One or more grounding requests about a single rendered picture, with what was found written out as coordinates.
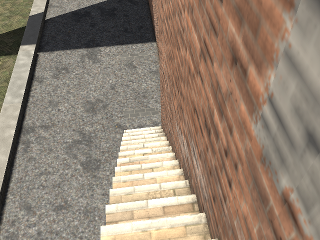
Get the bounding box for stairs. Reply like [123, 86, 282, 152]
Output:
[100, 126, 218, 240]

